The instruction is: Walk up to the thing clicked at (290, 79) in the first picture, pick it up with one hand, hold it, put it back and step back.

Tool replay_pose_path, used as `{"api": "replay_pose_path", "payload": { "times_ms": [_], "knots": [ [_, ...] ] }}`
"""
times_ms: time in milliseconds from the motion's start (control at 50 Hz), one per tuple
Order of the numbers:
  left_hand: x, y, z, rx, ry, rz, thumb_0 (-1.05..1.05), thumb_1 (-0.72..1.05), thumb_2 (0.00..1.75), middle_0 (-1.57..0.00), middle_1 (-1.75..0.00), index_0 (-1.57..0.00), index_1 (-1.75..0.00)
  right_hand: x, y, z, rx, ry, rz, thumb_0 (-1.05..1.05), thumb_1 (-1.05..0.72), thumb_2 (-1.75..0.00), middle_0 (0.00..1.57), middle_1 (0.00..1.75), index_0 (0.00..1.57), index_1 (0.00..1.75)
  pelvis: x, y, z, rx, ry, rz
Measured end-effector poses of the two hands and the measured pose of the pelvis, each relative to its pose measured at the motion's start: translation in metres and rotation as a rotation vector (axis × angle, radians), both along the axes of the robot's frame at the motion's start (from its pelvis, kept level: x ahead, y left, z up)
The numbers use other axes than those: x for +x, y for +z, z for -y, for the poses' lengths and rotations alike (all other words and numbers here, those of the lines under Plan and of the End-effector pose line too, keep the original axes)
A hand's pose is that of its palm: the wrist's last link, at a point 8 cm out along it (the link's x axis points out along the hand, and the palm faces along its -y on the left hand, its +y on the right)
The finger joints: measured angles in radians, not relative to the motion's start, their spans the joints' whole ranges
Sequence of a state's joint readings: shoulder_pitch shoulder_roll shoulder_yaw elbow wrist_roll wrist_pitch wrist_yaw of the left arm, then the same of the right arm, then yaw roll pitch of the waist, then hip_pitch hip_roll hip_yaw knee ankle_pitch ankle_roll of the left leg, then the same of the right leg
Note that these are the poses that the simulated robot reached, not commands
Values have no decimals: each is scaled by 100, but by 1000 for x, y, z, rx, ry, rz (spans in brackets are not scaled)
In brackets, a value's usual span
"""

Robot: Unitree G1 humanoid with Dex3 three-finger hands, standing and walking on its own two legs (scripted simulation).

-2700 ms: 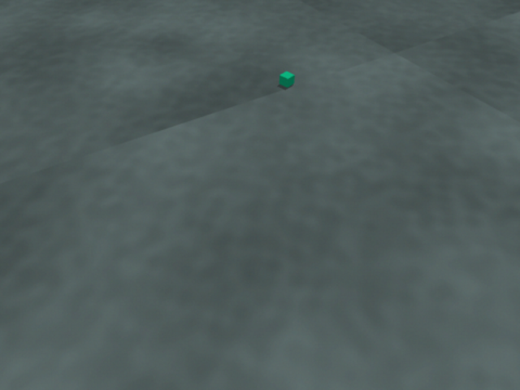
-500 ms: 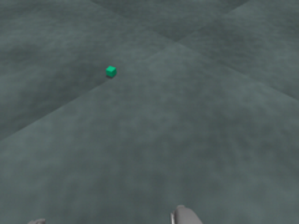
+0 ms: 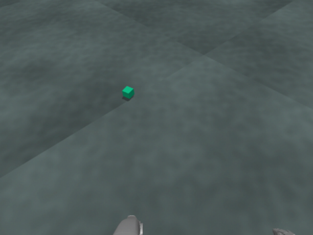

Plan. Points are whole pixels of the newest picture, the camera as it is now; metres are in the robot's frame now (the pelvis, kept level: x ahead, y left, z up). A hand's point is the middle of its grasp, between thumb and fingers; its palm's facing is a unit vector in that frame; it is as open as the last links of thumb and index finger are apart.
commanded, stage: walk up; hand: left
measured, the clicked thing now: (128, 92) +1.40 +0.33 -0.74
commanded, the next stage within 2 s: none
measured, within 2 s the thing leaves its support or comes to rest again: neither
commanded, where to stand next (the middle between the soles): +0.95 +0.08 m, yaw +0 degrees
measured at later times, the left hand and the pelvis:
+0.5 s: hand (69, 176) +0.32 +0.33 -0.14, palm faces -0.08 -0.94 -0.33, open 7.4 cm; pelvis +0.24 +0.06 +0.00, yaw -1 degrees
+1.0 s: hand (87, 135) +0.48 +0.30 -0.13, palm faces +0.00 -0.92 -0.38, open 7.4 cm; pelvis +0.43 +0.03 +0.00, yaw +1 degrees
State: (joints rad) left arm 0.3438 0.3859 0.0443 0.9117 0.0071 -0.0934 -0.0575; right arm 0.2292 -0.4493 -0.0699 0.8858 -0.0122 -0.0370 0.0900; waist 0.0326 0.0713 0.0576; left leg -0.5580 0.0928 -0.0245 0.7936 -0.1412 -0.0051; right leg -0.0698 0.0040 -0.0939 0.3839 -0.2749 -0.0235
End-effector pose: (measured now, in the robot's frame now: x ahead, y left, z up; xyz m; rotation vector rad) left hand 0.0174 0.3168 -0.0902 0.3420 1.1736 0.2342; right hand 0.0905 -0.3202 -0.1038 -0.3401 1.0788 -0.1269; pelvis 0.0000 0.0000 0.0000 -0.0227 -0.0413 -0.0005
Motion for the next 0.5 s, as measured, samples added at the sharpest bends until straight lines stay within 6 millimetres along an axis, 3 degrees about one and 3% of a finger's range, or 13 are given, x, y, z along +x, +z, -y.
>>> {"api": "replay_pose_path", "payload": {
  "times_ms": [120, 220, 340, 500],
  "knots": [
    [47, -30, -36, -11, 43, -37, 1, 90, 90, -20, -30, -20, -30, 87, 2, -24, -48, 44, -5, 1, -90, -90, 20, 30, 20, 30, 70, -17, -24, -35, 25, -13],
    [108, -45, -54, -30, 30, -76, 1, 90, 90, -20, -30, -20, -30, 146, 10, -54, -63, 44, 72, 1, -90, -90, 20, 30, 20, 30, 119, -19, -47, -5, 16, -8],
    [200, -29, -59, -62, -44, -2, 1, 90, 90, -20, -30, -20, -30, 165, 25, -70, -56, -29, 62, 1, -90, -90, 20, 30, 20, 30, 172, -1, -59, 5, 9, 6],
    [302, -16, -55, -55, -99, 41, 1, 91, 90, -20, -30, -20, -30, 179, 15, -63, -44, -99, -35, 1, -90, -90, 20, 30, 20, 30, 240, 1, -58, 38, -11, 17]
  ]
}}
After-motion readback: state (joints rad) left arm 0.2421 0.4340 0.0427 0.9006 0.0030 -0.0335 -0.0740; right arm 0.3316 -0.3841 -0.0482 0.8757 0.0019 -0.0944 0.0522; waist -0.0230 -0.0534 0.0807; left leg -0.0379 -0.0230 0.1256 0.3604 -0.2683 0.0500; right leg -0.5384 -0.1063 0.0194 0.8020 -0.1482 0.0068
